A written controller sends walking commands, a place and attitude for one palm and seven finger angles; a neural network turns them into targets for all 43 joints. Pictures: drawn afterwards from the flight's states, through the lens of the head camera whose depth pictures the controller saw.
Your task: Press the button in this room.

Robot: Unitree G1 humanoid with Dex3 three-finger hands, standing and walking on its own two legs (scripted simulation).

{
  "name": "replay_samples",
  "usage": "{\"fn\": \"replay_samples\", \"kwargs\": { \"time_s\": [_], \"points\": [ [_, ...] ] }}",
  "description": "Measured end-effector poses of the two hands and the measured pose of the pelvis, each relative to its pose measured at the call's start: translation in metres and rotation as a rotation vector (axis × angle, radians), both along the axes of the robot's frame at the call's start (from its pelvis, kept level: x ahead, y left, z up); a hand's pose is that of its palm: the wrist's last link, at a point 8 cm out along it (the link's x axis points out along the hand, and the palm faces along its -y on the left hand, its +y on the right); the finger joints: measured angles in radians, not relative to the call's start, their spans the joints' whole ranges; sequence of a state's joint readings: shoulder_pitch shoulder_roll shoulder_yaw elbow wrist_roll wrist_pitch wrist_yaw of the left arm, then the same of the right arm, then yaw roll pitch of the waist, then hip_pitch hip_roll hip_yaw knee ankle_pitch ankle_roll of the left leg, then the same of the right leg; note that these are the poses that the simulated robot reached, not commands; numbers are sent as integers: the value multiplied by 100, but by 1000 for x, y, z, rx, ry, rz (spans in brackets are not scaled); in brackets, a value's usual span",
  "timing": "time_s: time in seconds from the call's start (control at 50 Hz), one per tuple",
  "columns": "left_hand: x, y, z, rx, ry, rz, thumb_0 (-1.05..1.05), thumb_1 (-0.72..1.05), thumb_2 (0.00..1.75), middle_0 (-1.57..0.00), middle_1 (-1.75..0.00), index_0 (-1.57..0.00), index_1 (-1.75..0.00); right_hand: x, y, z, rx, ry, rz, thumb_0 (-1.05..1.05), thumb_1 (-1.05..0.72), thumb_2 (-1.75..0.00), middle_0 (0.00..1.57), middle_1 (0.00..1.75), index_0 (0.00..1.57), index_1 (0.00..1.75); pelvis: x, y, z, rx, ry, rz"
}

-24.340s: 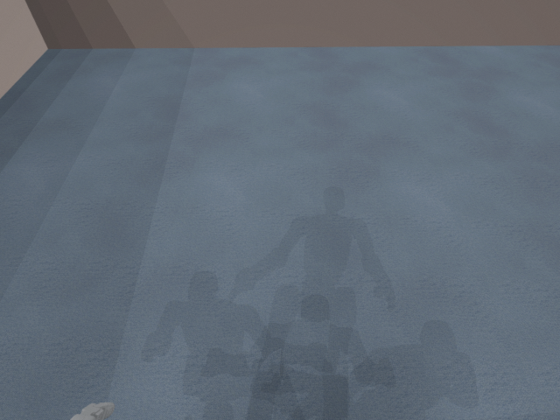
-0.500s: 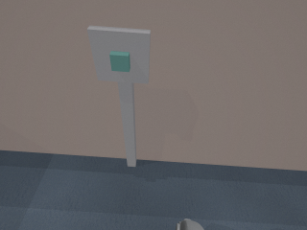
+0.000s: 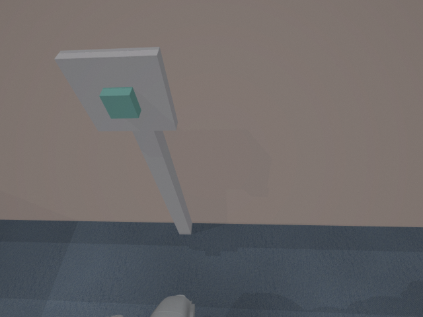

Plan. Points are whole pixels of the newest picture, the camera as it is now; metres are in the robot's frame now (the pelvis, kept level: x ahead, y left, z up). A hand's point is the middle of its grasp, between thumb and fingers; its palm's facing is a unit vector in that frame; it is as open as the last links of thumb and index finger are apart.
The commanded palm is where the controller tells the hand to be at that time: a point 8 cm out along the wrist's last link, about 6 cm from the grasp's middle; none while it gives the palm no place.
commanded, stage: come to a stop and stand still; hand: left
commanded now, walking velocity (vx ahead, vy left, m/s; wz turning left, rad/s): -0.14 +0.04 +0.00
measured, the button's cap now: (121, 102) +0.51 +0.23 +0.12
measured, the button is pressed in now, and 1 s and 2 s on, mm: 0 0 0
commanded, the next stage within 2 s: look again from close up in 1.20 s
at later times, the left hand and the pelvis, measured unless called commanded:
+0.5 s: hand out of the picture -0.04 +0.28 -0.18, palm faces +0.06 -0.98 -0.18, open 7.4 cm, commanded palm none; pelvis -0.04 +0.09 +0.01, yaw +0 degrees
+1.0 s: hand out of the picture -0.07 +0.23 -0.17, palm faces +0.00 -0.98 -0.20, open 7.3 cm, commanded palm none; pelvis -0.08 +0.06 +0.01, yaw +0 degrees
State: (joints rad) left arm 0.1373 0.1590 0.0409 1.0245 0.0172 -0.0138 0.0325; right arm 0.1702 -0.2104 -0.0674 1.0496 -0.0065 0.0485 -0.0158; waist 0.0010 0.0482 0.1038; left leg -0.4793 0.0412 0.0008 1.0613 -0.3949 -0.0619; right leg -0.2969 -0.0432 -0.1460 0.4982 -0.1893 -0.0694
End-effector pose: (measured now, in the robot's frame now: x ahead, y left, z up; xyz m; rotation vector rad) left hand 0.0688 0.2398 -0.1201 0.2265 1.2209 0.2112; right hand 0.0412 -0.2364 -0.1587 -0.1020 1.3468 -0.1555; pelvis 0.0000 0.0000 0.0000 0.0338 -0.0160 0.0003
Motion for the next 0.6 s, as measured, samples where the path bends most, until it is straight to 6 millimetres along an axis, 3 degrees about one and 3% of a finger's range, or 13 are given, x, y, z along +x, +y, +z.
{"fn": "replay_samples", "kwargs": {
  "time_s": [0.1, 0.22, 0.3, 0.38, 0.5, 0.6],
  "points": [
    [-27, 19, -2, 6, 36, 44, -1, 92, 90, -21, -30, -20, -30, 45, 0, 11, -40, -106, 58, 0, -91, -90, 20, 30, 20, 29, -5, 12, 0, 2, -2, 10],
    [-62, 45, -20, -34, 76, 71, 0, 91, 90, -21, -30, -20, -30, 55, 25, 26, -77, -161, 110, 0, -91, -90, 20, 30, 20, 29, -18, 35, -4, -15, 6, 16],
    [-86, 66, -40, -79, 117, 88, 0, 90, 90, -21, -30, -20, -30, 36, 53, 30, -100, -165, 118, 0, -91, -90, 20, 30, 20, 29, -29, 57, -10, -30, -1, 18],
    [-103, 76, -37, -107, 168, 97, 0, 91, 90, -20, -30, -20, -30, 3, 81, 38, -91, -101, 112, 0, -91, -90, 20, 30, 20, 29, -33, 71, 1, -49, -1, 16],
    [-119, 85, -29, -115, 207, 76, 0, 91, 90, -20, -30, -20, -30, -34, 93, 37, -95, -38, 58, 0, -93, -90, 21, 30, 21, 29, -39, 87, 7, -45, 21, -1],
    [-116, 84, -26, -95, 212, 37, 0, 91, 90, -20, -30, -20, -30, -69, 99, 26, -64, 6, 7, 0, -93, -90, 20, 30, 21, 29, -47, 89, 5, -23, 26, -7]
  ]
}}
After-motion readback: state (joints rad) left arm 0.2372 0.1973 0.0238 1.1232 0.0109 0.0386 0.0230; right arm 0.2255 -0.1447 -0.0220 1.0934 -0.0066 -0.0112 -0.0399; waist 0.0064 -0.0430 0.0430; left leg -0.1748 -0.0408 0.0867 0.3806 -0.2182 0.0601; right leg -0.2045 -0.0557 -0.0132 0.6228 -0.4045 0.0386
